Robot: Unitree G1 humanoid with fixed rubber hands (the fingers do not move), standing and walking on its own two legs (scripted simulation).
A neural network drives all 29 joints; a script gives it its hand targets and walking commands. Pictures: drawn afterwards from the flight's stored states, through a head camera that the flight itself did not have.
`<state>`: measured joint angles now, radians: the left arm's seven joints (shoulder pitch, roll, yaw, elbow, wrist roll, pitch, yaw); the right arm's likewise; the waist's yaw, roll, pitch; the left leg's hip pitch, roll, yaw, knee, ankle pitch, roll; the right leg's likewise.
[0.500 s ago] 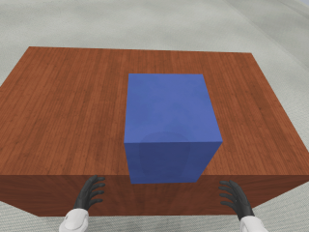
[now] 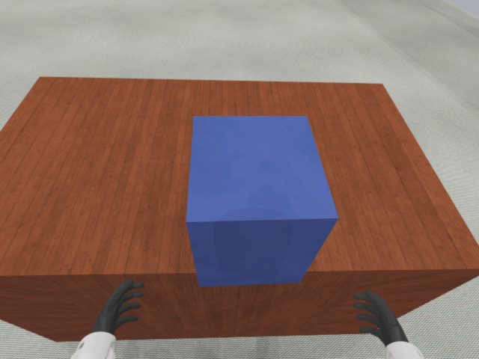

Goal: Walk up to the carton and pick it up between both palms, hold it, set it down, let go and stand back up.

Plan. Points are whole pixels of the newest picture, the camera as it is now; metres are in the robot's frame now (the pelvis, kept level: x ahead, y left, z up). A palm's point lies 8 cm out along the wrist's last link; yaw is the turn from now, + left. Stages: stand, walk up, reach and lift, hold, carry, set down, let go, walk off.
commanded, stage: stand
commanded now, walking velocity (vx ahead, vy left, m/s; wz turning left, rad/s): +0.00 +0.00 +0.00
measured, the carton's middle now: (250, 205) +0.37 +0.02 +0.02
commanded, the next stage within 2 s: none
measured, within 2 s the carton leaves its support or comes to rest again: neither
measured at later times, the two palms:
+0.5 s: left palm (90, 336) +0.14 +0.26 -0.06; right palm (415, 345) +0.18 -0.27 -0.06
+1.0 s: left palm (85, 343) +0.13 +0.26 -0.06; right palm (420, 348) +0.17 -0.28 -0.06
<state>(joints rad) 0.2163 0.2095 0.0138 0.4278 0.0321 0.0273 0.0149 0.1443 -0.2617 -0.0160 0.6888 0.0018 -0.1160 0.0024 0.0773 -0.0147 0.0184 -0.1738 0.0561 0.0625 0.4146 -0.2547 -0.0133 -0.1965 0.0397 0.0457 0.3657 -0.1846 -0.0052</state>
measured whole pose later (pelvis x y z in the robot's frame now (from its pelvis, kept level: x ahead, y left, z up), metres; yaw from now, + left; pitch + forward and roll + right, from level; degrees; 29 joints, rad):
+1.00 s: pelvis -0.01 -0.01 +0.00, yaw +0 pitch -1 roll +0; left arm 0.22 0.30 0.02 0.53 0.02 -0.04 0.00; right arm 0.14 -0.34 -0.05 0.69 0.00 -0.05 0.02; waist 0.08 -0.01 0.01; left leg -0.16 0.05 0.06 0.42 -0.25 -0.01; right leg -0.20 0.04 0.05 0.41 -0.19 -0.01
